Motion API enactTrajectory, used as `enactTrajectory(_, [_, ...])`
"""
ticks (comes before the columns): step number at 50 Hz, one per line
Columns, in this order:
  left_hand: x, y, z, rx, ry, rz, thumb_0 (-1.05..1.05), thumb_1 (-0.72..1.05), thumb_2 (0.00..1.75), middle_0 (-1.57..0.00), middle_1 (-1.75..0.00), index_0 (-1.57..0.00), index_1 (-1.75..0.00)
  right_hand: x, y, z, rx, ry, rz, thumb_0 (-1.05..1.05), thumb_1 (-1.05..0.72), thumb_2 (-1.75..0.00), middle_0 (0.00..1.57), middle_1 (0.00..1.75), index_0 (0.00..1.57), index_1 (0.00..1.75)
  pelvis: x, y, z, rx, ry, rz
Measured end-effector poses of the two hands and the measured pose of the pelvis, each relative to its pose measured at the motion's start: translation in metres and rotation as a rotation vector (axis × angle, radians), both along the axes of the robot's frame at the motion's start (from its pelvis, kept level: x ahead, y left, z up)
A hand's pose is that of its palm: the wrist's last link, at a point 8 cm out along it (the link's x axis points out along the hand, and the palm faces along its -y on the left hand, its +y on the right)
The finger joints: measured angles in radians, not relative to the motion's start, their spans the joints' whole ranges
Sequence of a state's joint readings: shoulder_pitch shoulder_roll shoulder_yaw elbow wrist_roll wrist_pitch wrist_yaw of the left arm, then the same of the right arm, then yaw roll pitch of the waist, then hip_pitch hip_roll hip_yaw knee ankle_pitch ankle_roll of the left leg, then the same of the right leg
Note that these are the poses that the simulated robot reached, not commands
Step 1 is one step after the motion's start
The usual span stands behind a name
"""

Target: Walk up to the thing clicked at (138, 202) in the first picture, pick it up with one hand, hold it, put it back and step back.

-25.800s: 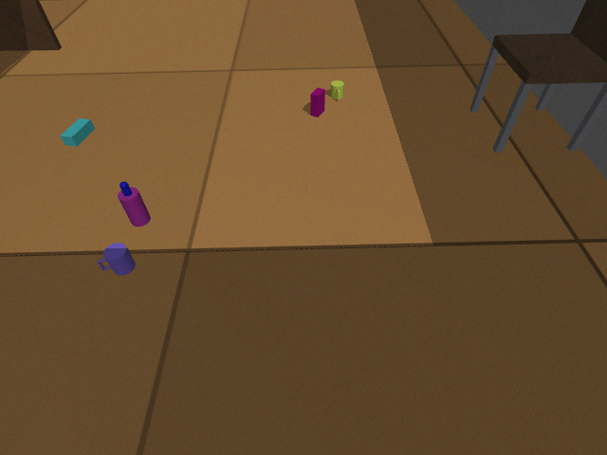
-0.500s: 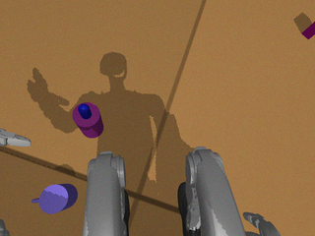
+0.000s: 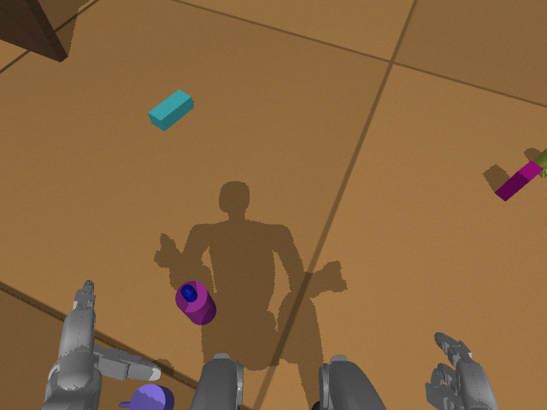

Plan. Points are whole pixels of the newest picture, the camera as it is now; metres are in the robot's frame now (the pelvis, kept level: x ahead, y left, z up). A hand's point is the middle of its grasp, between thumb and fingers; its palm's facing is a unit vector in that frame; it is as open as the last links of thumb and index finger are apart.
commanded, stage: home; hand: left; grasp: from the side
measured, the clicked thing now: (195, 301) +0.42 +0.23 -0.52
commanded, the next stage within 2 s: none
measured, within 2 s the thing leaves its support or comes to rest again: neither
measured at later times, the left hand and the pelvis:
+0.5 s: hand (118, 376) +0.19 +0.19 +0.03, palm faces +0.13 -0.95 -0.30, open 17.6 cm; pelvis +0.03 +0.01 +0.08, yaw +1 degrees
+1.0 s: hand (129, 378) +0.19 +0.18 +0.03, palm faces +0.12 -0.95 -0.29, open 17.6 cm; pelvis +0.03 +0.00 +0.09, yaw +2 degrees
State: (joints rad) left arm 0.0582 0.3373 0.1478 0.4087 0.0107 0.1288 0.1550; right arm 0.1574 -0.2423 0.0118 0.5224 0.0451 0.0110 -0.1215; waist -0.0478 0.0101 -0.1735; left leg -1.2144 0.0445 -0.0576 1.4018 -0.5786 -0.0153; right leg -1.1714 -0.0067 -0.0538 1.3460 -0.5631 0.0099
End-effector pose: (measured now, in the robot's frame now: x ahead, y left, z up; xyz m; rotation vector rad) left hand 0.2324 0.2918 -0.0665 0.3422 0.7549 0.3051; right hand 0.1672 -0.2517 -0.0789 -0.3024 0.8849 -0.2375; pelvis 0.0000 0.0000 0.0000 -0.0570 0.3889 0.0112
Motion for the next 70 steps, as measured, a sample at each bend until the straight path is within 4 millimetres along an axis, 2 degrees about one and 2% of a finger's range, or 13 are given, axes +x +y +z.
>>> enactTrajectory(10, [-0.025, -0.032, 0.072, -0.07, 0.013, -0.013, -0.01, -0.53, 0.05, -0.06, -0.06, -0.06, -0.05, -0.008, 0.015, 0.063, 0.017, -0.052, -0.045, 0.01, -0.9, -0.9, 0.2, 0.3, 0.2, 0.3, 0.023, 0.006, 0.058, 0.007, -0.138, 0.01])
enactTrajectory(16, [-0.04, -0.046, 0.113, -0.091, -0.03, -0.042, -0.01, -0.54, 0.05, -0.06, -0.06, -0.05, -0.05, 0.0, 0.025, 0.085, 0.037, -0.136, -0.056, 0.01, -0.9, -0.9, 0.2, 0.3, 0.2, 0.3, 0.032, 0.011, 0.077, 0.011, -0.198, 0.009])
enactTrajectory(20, [-0.051, -0.051, 0.126, -0.106, -0.046, -0.046, -0.01, -0.55, 0.05, -0.06, -0.05, -0.05, -0.05, 0.011, 0.031, 0.095, 0.049, -0.19, -0.038, 0.01, -0.9, -0.9, 0.2, 0.3, 0.2, 0.3, 0.034, 0.012, 0.082, 0.014, -0.226, 0.011])
enactTrajectory(26, [-0.064, -0.052, 0.127, -0.116, -0.032, -0.031, -0.01, -0.57, 0.04, -0.06, -0.05, -0.05, -0.05, 0.024, 0.035, 0.106, 0.05, -0.245, 0.013, 0.01, -0.9, -0.9, 0.2, 0.3, 0.2, 0.3, 0.03, 0.009, 0.085, 0.019, -0.246, 0.017])
enactTrajectory(31, [-0.067, -0.052, 0.126, -0.113, -0.026, -0.026, -0.01, -0.57, 0.04, -0.05, -0.05, -0.05, -0.05, 0.028, 0.033, 0.109, 0.038, -0.254, 0.045, 0.01, -0.9, -0.9, 0.2, 0.3, 0.2, 0.3, 0.028, 0.005, 0.086, 0.023, -0.252, 0.022])
enactTrajectory(50, [-0.064, -0.064, 0.129, -0.122, -0.037, -0.043, -0.01, -0.56, 0.04, -0.06, -0.05, -0.05, -0.05, 0.007, 0.015, 0.103, 0.03, -0.213, 0.013, 0.01, -0.9, -0.9, 0.2, 0.3, 0.2, 0.3, 0.026, -0.003, 0.088, 0.029, -0.265, 0.02])
enactTrajectory(70, [-0.068, -0.063, 0.129, -0.124, -0.046, -0.044, -0.01, -0.55, 0.05, -0.06, -0.06, -0.05, -0.05, 0.01, 0.02, 0.106, 0.036, -0.244, 0.024, 0.01, -0.9, -0.9, 0.2, 0.3, 0.2, 0.3, 0.022, -0.002, 0.088, 0.029, -0.275, 0.019])
